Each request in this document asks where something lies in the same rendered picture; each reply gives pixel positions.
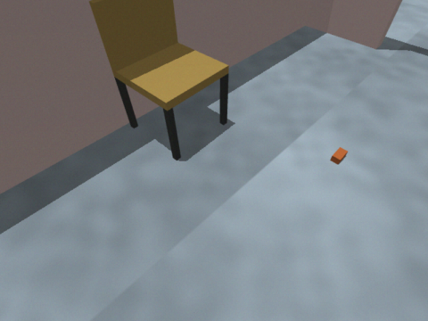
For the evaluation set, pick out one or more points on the small box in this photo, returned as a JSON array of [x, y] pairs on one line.
[[338, 155]]

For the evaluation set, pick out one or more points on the chair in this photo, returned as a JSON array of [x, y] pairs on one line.
[[140, 39]]

